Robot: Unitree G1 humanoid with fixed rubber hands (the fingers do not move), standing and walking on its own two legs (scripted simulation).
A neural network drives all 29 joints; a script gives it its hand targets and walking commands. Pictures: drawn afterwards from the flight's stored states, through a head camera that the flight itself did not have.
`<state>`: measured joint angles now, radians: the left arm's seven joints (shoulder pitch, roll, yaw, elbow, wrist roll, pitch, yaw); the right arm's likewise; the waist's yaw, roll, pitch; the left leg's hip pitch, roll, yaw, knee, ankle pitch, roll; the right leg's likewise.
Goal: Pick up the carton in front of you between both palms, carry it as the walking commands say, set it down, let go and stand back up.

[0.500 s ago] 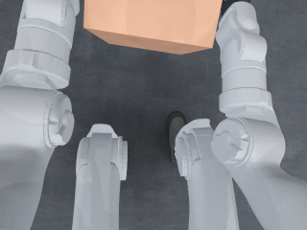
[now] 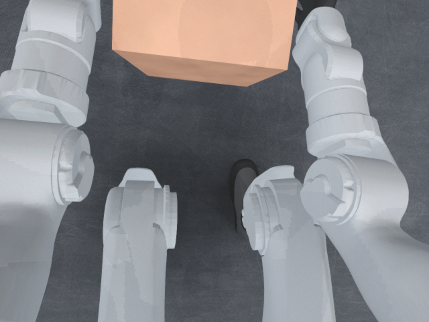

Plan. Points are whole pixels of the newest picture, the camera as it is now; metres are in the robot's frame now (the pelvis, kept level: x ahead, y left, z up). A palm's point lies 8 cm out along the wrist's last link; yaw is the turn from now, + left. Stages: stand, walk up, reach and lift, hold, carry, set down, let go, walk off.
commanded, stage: set down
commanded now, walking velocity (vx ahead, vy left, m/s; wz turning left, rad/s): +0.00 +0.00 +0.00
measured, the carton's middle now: (205, 8) +0.55 +0.00 -0.25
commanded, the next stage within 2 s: let go in 1.90 s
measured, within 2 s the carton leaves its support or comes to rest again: rests again in 0.66 s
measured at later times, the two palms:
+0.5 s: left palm out of the picture +0.57 +0.15 -0.18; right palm (318, 18) +0.53 -0.16 -0.18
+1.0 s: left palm out of the picture +0.60 +0.19 -0.15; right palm (331, 13) +0.54 -0.18 -0.17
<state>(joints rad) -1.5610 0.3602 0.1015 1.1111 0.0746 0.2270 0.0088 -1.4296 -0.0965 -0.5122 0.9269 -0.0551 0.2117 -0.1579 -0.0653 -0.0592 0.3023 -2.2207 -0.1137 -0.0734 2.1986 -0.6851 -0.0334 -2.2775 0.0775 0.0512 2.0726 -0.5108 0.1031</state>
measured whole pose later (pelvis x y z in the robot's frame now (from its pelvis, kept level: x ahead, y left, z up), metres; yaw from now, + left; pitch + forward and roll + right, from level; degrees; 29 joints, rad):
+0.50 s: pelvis +0.00 +0.01 -0.01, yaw +0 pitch +39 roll -4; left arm -1.59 0.29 0.25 1.09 0.21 0.23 -0.08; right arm -1.44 -0.16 -0.60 0.98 -0.12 0.20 -0.05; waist -0.05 -0.06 0.35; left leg -2.20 -0.11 -0.06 2.24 -0.71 -0.01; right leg -2.25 0.08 0.06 2.11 -0.54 0.12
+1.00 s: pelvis +0.00 +0.00 -0.01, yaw +0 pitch +38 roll -5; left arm -1.70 0.55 -0.10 1.20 -0.18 0.13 -0.01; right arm -1.47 -0.22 -0.35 1.03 0.13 0.08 -0.17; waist -0.07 0.00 0.40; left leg -2.20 -0.11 -0.08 2.23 -0.68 -0.03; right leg -2.24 0.04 0.02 2.10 -0.52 0.09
